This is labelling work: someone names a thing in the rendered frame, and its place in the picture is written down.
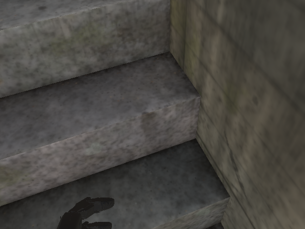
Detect robot left hand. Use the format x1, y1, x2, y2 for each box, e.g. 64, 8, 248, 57
57, 197, 114, 229

